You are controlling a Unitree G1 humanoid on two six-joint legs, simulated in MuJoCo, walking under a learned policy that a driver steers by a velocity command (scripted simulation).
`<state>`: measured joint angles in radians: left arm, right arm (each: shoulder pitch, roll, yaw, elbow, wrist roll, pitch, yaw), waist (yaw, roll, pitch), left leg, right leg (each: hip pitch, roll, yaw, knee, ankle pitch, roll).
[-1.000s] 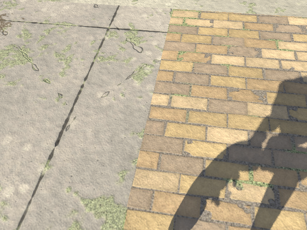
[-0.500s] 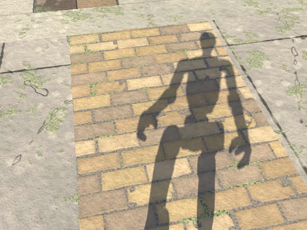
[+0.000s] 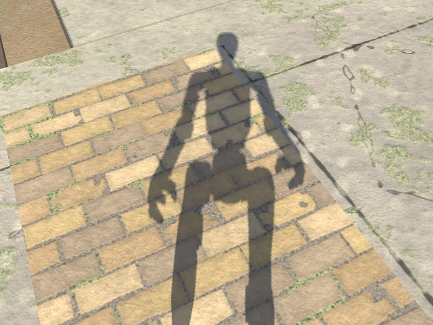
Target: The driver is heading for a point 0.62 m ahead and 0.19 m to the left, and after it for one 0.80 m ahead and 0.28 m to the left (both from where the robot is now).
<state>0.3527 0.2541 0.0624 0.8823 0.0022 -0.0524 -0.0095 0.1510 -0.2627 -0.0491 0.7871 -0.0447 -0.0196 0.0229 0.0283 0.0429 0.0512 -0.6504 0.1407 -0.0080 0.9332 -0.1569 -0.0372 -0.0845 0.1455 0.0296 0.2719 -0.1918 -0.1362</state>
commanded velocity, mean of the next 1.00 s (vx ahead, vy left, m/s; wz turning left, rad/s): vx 0.18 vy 0.00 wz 0.37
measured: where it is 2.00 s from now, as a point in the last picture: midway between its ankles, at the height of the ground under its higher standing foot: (151, 317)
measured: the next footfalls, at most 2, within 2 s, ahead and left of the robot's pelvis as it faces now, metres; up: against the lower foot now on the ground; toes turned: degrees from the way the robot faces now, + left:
left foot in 0.26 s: +0.32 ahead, +0.11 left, +0.00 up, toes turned +5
right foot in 0.80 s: +0.35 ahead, -0.07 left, +0.00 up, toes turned +27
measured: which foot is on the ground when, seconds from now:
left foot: up 0.00-0.24, down 0.26-0.80, up 0.82-1.00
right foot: down 0.00-0.26, up 0.28-0.78, down 0.80-1.00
